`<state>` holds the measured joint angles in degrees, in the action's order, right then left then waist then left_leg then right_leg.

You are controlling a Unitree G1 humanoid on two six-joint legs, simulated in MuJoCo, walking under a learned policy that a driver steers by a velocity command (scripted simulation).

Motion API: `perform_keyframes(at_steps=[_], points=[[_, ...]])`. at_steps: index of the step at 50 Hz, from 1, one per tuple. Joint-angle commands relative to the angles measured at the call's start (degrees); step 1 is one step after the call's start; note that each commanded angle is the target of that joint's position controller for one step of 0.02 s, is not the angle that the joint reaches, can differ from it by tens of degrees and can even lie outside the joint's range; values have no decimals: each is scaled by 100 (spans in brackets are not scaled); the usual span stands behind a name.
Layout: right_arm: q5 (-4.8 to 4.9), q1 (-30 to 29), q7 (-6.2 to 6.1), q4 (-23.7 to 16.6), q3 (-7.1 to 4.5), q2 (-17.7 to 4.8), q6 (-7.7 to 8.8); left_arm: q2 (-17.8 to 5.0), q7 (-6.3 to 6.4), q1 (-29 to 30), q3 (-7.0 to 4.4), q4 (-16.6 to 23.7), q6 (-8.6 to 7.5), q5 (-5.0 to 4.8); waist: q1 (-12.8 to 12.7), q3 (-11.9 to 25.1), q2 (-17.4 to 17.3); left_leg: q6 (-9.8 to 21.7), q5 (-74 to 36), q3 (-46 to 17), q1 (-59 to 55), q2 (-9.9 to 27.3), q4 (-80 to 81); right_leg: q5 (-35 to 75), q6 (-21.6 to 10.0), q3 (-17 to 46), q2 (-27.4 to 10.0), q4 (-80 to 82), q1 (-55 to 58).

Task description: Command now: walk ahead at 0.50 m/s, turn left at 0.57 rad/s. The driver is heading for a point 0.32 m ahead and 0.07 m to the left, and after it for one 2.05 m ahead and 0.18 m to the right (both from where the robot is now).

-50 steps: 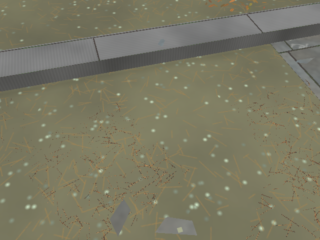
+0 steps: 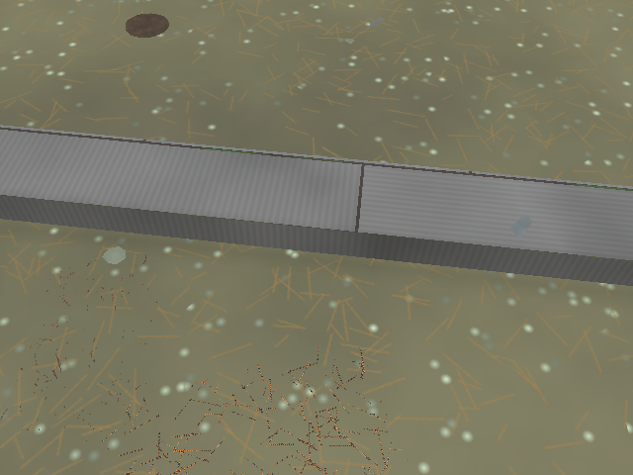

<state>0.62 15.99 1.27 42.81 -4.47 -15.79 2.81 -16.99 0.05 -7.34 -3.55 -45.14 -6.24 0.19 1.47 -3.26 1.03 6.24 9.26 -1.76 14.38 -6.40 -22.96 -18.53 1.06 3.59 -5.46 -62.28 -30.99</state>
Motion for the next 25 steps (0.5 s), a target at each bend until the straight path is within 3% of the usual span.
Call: perform_keyframes(at_steps=[1, 5, 8, 11, 13, 14, 15, 16, 17, 18, 19, 20, 22, 25], points=[[10, -154, -133, -468, -228, -938, 121, -439, 34, -21, -119, 354, 51, 78, -197, 392, -257, 1087, -1615, -1472, -231, 1439, 1086, 665, 259, -60, -40, 845, -390], [47, 138, -218, -400, -255, -1000, 44, -237, -28, 821, -17, 602, 17, 27, 156, 276, -509, 686, -869, -1154, 122, 1054, 969, 2207, 328, -142, 338, 2637, 129], [87, 407, -223, -290, -259, -985, 4, -378, -92, 1136, -46, 761, -33, -62, 280, 269, -607, 586, -409, -1535, -115, 1220, 728, 2389, 262, -7, 470, 3153, 328], [78, 431, -263, -279, -257, -933, -40, -626, -147, 995, -132, 771, -116, -80, 133, 307, -770, 482, -312, -2070, -619, 1446, 193, 1782, 67, 147, 474, 3432, 496], [51, 288, -263, -343, -215, -806, -67, -783, -122, 264, -238, 582, -178, -56, -278, 557, -867, 293, -704, -2109, -592, 1249, -448, 1540, -179, -13, 512, 3727, 1455], [6, 267, -237, -424, -102, -512, -50, -1006, -88, -455, -320, 483, -211, 48, -618, 1197, -589, 95, -553, -1789, -162, 929, -1626, 1393, -485, 445, -53, 3606, 2727], [34, 866, -241, -549, 9, -138, -15, -1484, -49, -1216, -429, 396, -181, 152, -552, 2089, 694, -334, 1145, -1018, 1464, 161, -3581, 658, -1204, 2442, -1363, 3777, 4778], [170, 1178, -239, -629, 28, -357, 25, -1415, -108, -1419, -432, 218, -106, 27, -444, 2259, 1903, -459, 2611, -814, 2828, 229, -4773, -940, -1679, 4457, -2010, 4433, 5248], [196, 791, -244, -530, -99, -898, 2, -857, -97, -1080, -289, 366, -75, -36, -578, 1446, 1041, -506, 2122, -927, 3197, 587, -5246, -1653, -1436, 3849, -1773, 4631, 4598], [125, 280, -242, -610, -138, -1022, -36, -641, -69, -785, -218, 414, -16, -16, -602, 885, 597, -518, 1655, -684, 3159, 788, -5244, -1132, -1185, 2873, -1521, 4645, 3859], [56, 50, -232, -667, -145, -954, -55, -526, -60, -532, -164, 403, 20, 27, -484, 520, 373, -527, 1318, -610, 2952, 962, -5003, -399, -1097, 2187, -1261, 4768, 3170], [39, -27, -206, -699, -164, -866, -73, -414, -44, -392, -123, 367, 29, 57, -359, 324, 445, -516, 1095, -614, 2750, 1129, -4731, 119, -1035, 1683, -1063, 4899, 2749], [105, 54, -158, -718, -120, -595, -130, -404, -32, -361, -125, 283, -7, 43, -253, 253, 587, -523, 883, -476, 2458, 1268, -4463, 675, -1037, 1021, -901, 5164, 2378], [40, -176, -166, -843, -30, -337, -131, -589, -67, -636, -177, 63, -79, 19, -270, 218, 295, -582, 497, -512, 2564, 1255, -3770, 1371, -1292, 612, -928, 5398, 2352]])
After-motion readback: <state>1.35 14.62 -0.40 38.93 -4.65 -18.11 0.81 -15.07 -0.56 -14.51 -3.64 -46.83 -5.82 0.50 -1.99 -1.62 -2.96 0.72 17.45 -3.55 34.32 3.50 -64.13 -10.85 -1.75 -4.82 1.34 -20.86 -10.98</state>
